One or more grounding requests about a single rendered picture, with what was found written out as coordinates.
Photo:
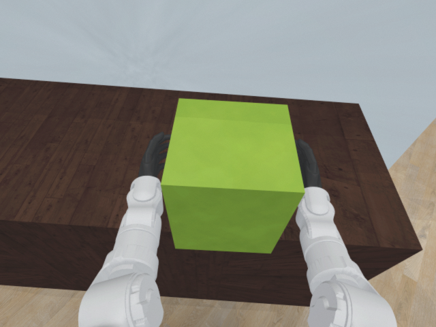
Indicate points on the right robot hand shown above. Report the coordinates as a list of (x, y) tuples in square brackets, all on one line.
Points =
[(308, 165)]

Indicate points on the left robot forearm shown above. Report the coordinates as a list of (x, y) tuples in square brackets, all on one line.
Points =
[(135, 249)]

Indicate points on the robot left upper arm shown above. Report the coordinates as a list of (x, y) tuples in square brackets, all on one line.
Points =
[(131, 300)]

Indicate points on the pedestal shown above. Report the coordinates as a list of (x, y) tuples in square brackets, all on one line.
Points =
[(69, 153)]

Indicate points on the right robot forearm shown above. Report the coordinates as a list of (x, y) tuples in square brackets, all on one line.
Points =
[(322, 246)]

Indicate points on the carton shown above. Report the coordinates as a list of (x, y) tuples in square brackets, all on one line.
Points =
[(232, 178)]

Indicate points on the left robot hand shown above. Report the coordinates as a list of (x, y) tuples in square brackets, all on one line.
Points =
[(150, 162)]

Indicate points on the robot right upper arm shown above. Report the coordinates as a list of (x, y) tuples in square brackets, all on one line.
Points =
[(337, 304)]

